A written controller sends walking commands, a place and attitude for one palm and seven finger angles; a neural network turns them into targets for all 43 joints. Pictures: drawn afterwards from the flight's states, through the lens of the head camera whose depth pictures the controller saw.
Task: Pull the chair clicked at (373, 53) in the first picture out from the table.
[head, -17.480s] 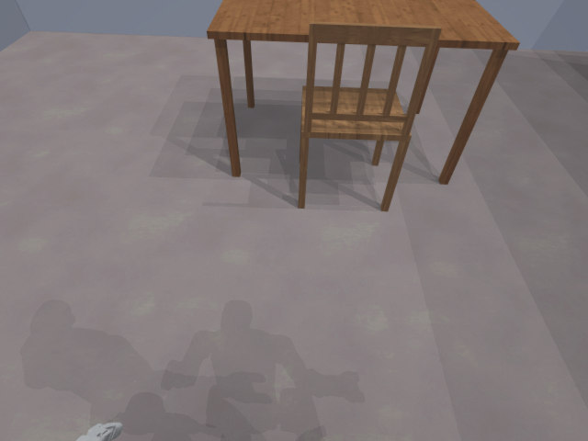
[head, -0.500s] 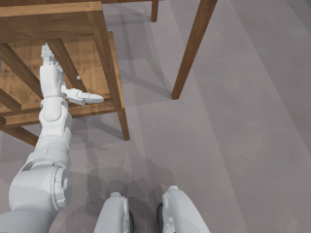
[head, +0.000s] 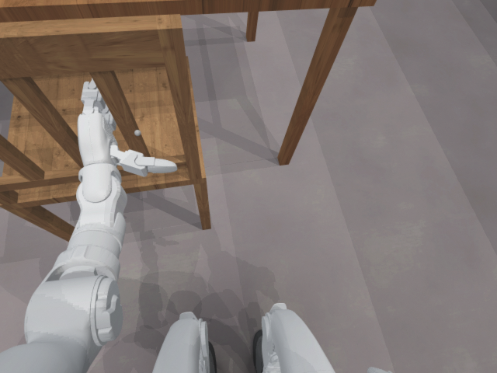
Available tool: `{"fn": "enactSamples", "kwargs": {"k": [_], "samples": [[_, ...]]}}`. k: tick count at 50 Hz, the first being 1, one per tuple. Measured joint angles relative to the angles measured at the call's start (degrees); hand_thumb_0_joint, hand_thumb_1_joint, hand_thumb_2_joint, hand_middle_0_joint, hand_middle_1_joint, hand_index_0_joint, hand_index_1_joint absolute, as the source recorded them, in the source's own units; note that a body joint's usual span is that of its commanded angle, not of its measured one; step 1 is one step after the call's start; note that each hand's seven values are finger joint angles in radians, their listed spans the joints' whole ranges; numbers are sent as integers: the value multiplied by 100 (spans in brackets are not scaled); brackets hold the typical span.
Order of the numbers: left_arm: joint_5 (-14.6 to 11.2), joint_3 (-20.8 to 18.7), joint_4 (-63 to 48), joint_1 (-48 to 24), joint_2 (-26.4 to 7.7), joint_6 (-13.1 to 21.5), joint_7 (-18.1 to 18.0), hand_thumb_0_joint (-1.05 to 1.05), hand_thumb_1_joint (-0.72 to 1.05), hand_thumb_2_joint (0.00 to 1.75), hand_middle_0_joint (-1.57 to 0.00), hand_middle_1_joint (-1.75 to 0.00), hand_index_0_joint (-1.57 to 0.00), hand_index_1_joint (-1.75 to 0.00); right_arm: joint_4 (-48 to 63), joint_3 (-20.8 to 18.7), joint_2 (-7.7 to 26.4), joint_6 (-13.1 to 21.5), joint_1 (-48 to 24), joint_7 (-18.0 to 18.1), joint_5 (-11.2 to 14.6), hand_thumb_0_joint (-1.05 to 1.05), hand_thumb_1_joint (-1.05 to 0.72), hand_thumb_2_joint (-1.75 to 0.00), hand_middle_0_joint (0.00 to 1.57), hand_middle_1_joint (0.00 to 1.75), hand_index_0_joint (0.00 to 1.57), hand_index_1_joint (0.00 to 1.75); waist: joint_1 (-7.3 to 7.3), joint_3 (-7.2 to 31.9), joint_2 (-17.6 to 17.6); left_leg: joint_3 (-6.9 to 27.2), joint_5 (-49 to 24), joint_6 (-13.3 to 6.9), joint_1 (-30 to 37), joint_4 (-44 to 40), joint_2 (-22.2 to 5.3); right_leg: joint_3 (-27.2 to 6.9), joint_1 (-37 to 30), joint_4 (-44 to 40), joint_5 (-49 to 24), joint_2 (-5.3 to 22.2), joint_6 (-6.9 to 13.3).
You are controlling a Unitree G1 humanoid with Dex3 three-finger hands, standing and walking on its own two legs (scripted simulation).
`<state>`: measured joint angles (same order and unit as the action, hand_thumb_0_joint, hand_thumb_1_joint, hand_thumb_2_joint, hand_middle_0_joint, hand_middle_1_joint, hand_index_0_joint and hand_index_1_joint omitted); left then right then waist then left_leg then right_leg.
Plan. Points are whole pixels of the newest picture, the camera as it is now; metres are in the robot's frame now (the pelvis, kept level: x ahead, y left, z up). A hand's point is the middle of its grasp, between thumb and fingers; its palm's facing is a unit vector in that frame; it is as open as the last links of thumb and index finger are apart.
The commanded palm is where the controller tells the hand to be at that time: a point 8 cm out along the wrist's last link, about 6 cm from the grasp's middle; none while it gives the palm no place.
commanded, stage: hook a spindle and tug to test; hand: left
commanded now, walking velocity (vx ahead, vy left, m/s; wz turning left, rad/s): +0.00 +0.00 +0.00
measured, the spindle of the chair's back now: (61, 132) +0.50 +0.27 +0.00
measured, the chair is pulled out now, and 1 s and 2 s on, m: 0.00 0.00 0.07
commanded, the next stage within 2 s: step backward, pulling the chair out in 1.28 s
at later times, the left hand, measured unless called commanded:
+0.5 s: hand (137, 130) +0.49 +0.15 +0.02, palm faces +0.14 -0.99 -0.03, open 8.4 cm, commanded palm +0.46 +0.18 +0.02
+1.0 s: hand (139, 131) +0.49 +0.15 +0.02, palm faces +0.14 -0.99 -0.01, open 5.4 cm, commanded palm +0.44 +0.18 +0.02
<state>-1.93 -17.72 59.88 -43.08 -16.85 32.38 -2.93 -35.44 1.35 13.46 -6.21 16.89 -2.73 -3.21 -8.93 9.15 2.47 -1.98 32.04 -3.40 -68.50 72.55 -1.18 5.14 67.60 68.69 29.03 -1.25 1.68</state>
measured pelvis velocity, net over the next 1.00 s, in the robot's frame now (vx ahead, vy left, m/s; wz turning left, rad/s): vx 0.01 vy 0.00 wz -0.01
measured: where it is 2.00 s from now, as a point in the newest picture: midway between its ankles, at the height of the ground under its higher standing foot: outside the picture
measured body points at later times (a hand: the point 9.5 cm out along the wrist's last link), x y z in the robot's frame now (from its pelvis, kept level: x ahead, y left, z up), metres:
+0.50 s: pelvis +0.00 +0.00 +0.00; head +0.15 +0.02 +0.42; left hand +0.48 +0.20 +0.03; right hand +0.04 -0.26 -0.13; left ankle +0.01 +0.08 -0.62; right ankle +0.02 -0.11 -0.62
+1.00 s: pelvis +0.01 +0.00 +0.00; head +0.16 +0.02 +0.43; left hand +0.48 +0.20 +0.02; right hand +0.05 -0.26 -0.12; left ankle +0.01 +0.08 -0.62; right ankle +0.02 -0.11 -0.62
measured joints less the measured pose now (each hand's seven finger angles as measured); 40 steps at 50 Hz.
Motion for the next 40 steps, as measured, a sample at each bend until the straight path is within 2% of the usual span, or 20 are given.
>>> {"fn": "enactSamples", "kwargs": {"k": [10,15,21,26,33,40], "samples": [[7,124,-39,2,27,68,-5,-2,-45,32,-28,-77,-28,-78,-64,-21,-13,0,-46,5,-8,0,-90,-90,20,30,20,30,10,12,-9,37,8,3,15,24,10,34,-41,-1,8,7,0],[-12,110,41,-56,39,14,-50,-1,-29,39,-37,-104,-36,-104,-47,-22,11,-10,-43,7,-1,0,-90,-90,20,30,20,30,0,5,-2,33,-4,-1,18,22,17,30,-40,5,1,13,-2],[23,72,172,-173,-12,65,-98,-1,0,51,-45,-129,-43,-130,-58,-15,23,8,-18,3,-19,0,-90,-90,20,30,20,30,-9,-3,-14,35,-8,2,-42,57,19,33,24,50,5,17,7],[27,55,168,-206,-74,72,-46,-1,26,63,-48,-139,-47,-139,-75,-19,26,-3,2,6,-21,0,-90,-90,20,30,20,30,-21,-11,-10,49,-3,13,-102,96,12,47,79,84,10,11,20],[-15,67,236,-253,-84,37,-25,0,63,79,-50,-144,-48,-144,-104,-7,25,-15,34,9,-6,1,-90,-90,20,30,20,30,-9,-13,-5,65,-11,22,-99,77,12,59,72,65,6,9,29],[-38,37,160,-188,-58,34,-23,1,68,80,-49,-145,-45,-145,-62,-6,15,-20,38,9,-2,1,-90,-90,20,30,20,30,-20,2,-27,55,-7,29,-80,56,3,47,65,51,8,-4,37]]}}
